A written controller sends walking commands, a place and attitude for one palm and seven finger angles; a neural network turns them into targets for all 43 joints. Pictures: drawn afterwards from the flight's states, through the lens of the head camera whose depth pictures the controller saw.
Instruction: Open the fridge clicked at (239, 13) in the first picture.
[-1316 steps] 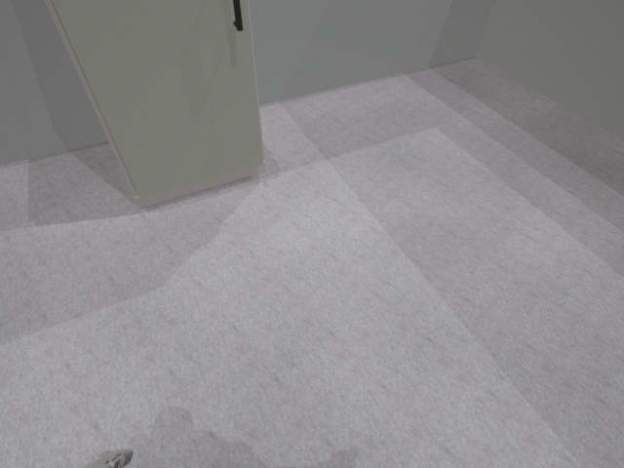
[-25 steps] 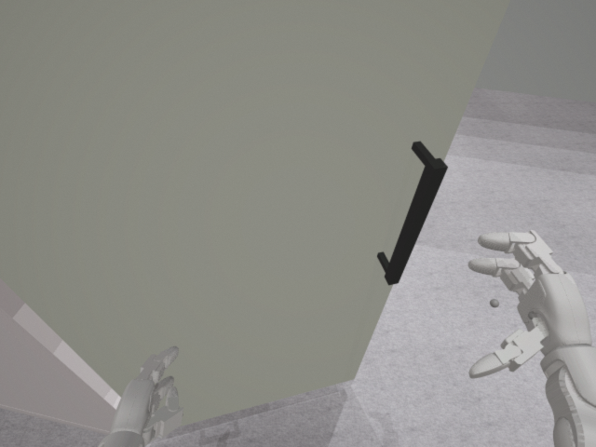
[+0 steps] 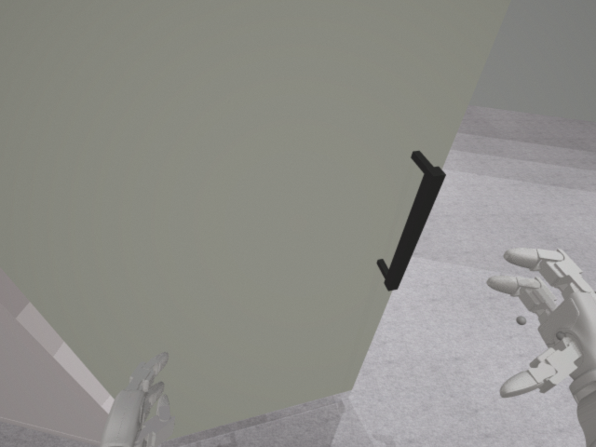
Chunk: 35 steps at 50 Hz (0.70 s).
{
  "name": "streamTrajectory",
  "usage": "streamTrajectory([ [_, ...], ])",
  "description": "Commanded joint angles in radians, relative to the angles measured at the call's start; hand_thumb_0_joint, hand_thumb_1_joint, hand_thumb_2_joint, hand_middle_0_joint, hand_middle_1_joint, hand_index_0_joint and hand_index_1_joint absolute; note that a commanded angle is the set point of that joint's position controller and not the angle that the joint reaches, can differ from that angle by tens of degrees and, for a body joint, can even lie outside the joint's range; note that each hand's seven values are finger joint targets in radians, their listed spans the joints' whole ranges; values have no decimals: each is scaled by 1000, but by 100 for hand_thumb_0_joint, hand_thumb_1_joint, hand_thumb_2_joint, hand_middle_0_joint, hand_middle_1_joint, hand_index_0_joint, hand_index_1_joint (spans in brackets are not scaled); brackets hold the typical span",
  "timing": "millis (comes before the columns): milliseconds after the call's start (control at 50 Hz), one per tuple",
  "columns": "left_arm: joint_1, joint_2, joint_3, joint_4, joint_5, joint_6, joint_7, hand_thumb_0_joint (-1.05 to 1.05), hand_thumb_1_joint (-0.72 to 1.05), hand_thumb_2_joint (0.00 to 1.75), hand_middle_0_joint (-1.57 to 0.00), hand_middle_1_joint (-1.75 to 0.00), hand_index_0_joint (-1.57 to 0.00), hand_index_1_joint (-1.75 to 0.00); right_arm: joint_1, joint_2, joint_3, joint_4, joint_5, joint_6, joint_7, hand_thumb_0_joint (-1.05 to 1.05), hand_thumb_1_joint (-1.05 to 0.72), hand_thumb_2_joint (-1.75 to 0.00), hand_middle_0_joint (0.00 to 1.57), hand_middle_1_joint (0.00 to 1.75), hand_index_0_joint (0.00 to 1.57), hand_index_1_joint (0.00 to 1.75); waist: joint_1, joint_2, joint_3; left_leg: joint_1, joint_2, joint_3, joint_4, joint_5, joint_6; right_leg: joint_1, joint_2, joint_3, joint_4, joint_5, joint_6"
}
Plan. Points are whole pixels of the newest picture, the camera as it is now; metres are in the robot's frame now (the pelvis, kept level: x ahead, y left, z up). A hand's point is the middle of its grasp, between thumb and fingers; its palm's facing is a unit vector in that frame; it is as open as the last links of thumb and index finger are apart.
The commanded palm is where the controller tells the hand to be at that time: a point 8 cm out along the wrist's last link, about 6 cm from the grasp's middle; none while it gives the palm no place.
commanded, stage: draw the hand back to the body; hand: right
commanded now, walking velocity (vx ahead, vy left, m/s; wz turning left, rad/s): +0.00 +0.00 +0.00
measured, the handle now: (403, 228) +0.41 -0.14 +0.10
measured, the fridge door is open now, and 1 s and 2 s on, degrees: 64 64 64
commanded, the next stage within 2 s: step back with the hand held close in 1.38 s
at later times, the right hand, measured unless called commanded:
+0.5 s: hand (578, 340) +0.22 -0.27 +0.14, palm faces +0.36 +0.89 -0.27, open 13.6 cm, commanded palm +0.17 -0.31 +0.16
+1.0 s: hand out of the picture +0.21 -0.30 +0.17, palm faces +0.46 +0.80 -0.39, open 8.8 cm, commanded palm +0.15 -0.33 +0.19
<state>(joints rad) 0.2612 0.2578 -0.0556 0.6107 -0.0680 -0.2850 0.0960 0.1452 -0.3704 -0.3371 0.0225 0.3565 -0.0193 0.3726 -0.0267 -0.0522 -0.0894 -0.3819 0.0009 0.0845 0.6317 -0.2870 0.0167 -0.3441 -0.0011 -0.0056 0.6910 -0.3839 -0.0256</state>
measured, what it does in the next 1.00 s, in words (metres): stands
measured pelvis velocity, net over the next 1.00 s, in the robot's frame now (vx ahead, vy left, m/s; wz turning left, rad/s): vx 0.02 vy -0.02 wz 0.01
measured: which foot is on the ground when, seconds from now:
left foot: down 0.00-1.00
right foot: down 0.00-1.00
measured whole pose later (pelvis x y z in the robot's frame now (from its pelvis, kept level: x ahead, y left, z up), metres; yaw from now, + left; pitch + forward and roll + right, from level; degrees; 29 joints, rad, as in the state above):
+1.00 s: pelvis +0.02 -0.02 +0.02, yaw +0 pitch -3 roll +1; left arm 0.22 0.23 -0.01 0.65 -0.01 -0.17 0.06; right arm 0.44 -0.38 -0.35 -0.37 0.07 -0.08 -0.10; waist -0.08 -0.05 -0.01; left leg -0.16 0.02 0.06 0.44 -0.22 -0.01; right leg -0.12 0.03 -0.03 0.49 -0.32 -0.05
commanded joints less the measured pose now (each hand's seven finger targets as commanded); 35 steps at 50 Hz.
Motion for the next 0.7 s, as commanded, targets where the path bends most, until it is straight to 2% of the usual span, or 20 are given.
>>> streamTrajectory([
  [0, -131, 120, 46, -177, -3, -82, 3, 0, 90, 90, -20, -30, -20, -30, -96, -195, -113, -253, 33, -40, -6, 0, 55, -20, 25, 115, 25, 115, -33, 25, -101, 123, 20, -45, -89, 172, -4, -17, -10, 39, -112, 245, 1],
  [40, -132, 124, 46, -172, -5, -87, 7, 0, 90, 90, -20, -30, -20, -30, -102, -207, -124, -254, 35, -20, -10, 0, 55, -20, 25, 115, 25, 115, -29, 22, -65, 89, 19, -47, -106, 91, -5, -22, -11, 43, -119, 185, -1],
  [80, -135, 126, 45, -172, -4, -89, 10, 0, 90, 90, -20, -30, -20, -30, -111, -210, -122, -285, 30, -5, -16, 0, 55, -20, 25, 115, 25, 115, -27, 15, -70, 90, 20, -44, -107, 81, -3, -12, -13, 49, -125, 186, -2],
  [100, -141, 124, 45, -173, -5, -93, 12, 0, 90, 90, -20, -30, -20, -30, -121, -207, -115, -309, 27, -1, -18, 0, 55, -20, 25, 115, 25, 115, -27, -10, -76, 88, 21, -48, -110, 68, -3, -3, -12, 50, -124, 178, -2],
  [160, -143, 125, 44, -163, -3, -103, 20, 0, 90, 90, -20, -30, -20, -30, -151, -217, -108, -369, 17, -6, -25, 0, 55, -20, 25, 115, 25, 115, -21, -11, -93, 90, 17, -41, -111, 73, 0, 35, -17, 62, -130, 190, -5],
  [180, -143, 122, 40, -165, -3, -108, 19, 0, 90, 90, -20, -30, -20, -30, -162, -210, -94, -391, 15, -7, -25, 0, 55, -20, 25, 115, 25, 115, -21, -37, -94, 88, 17, -37, -107, 76, 0, 45, -16, 67, -135, 191, -2],
  [240, -147, 120, 36, -154, -2, -123, 22, 0, 90, 90, -20, -30, -20, -30, -144, -216, -100, -397, 13, -6, -25, 0, 44, -25, 25, 109, 25, 109, -24, -52, -75, 80, 15, -27, -108, 69, 2, 60, -19, 82, -151, 179, 5],
  [280, -146, 122, 34, -147, -2, -120, 23, 0, 90, 90, -20, -30, -20, -30, -128, -220, -111, -375, 14, 14, -22, 0, 37, -29, 24, 104, 24, 104, -24, -12, -70, 90, 15, -28, -117, 75, 0, 54, -20, 80, -153, 184, 2],
  [300, -147, 107, 48, -135, 43, -95, 8, 0, 90, 90, -20, -30, -20, -30, -187, -293, -123, -523, -161, -47, -223, 0, 33, -31, 24, 102, 24, 102, -59, -13, -12, 128, 24, -58, -162, 61, 12, 1, -28, 77, -178, 176, 1],
  [320, -137, 101, 46, -128, 47, -87, -1, 0, 90, 90, -20, -30, -20, -30, -60, -163, -58, -441, -178, -44, -306, 0, 30, -32, 24, 100, 24, 100, -33, 2, 33, 117, 30, -45, -159, 46, 15, 0, -36, 83, -208, 135, 15],
  [340, -140, 95, 46, -126, 44, -67, -9, 0, 90, 90, -20, -30, -20, -30, -9, -111, -3, -446, -205, -51, -356, 0, 26, -34, 24, 98, 24, 98, -36, -22, 51, 119, 35, -46, -155, 44, 15, 13, -42, 88, -226, 112, 16],
  [360, -141, 101, 50, -122, 46, -48, -10, 0, 90, 90, -20, -30, -20, -30, 18, -114, 2, -464, -222, -58, -391, 0, 22, -36, 24, 96, 24, 96, -38, -18, 32, 147, 40, -49, -164, 65, 17, 29, -40, 79, -230, 138, 8],
  [380, -136, 97, 51, -123, 47, -33, -13, 0, 90, 90, -20, -30, -20, -30, 26, -142, -20, -488, -235, -68, -419, 0, 19, -37, 24, 94, 24, 94, -39, -25, -1, 175, 42, -49, -163, 77, 15, 47, -41, 73, -236, 158, 11],
  [460, -151, 98, 58, -118, 54, 6, -14, 0, 90, 90, -20, -30, -20, -30, 67, -177, -57, -505, -267, -91, -472, 0, 4, -44, 23, 85, 23, 85, -42, -22, 1, 214, 43, -51, -180, 104, 18, 74, -45, 64, -264, 200, 11],
  [480, -153, 92, 57, -122, 54, 12, -17, 0, 90, 90, -20, -30, -20, -30, 39, -165, -43, -535, -273, -98, -476, 0, 1, -46, 23, 83, 23, 83, -38, -28, -14, 224, 44, -48, -181, 113, 18, 89, -47, 71, -274, 217, 17],
  [540, -159, 88, 58, -118, 57, 17, -16, 0, 90, 90, -20, -30, -20, -30, 30, -169, -43, -559, -287, -110, -491, 0, -10, -51, 23, 77, 23, 77, -39, -69, -9, 232, 42, -45, -184, 124, 18, 122, -50, 82, -297, 243, 30],
  [560, -161, 93, 61, -115, 60, 20, -15, 0, 90, 90, -20, -30, -20, -30, 42, -173, -48, -550, -289, -108, -495, 0, -14, -53, 23, 75, 23, 75, -40, -44, -2, 237, 41, -42, -192, 138, 19, 129, -51, 78, -296, 271, 28],
  [600, -158, 90, 64, -116, 61, 24, -19, 0, 90, 90, -20, -30, -20, -30, 69, -167, -49, -572, -290, -114, -498, 0, -21, -57, 22, 70, 22, 70, -44, -42, -24, 254, 41, -41, -192, 159, 18, 154, -53, 81, -299, 322, 37],
  [620, -156, 89, 65, -112, 60, 27, -20, 0, 90, 90, -20, -30, -20, -30, 94, -164, -54, -557, -290, -113, -499, 0, -25, -58, 22, 68, 22, 68, -44, -18, -11, 251, 39, -39, -193, 166, 16, 155, -57, 81, -301, 342, 41],
  [680, -157, 91, 69, -110, 62, 40, -25, 0, 90, 90, -20, -30, -20, -30, 125, -166, -67, -550, -290, -111, -498, 0, -36, -64, 22, 62, 22, 62, -48, -13, 1, 269, 40, -38, -205, 190, 16, 156, -55, 71, -302, 382, 43],
])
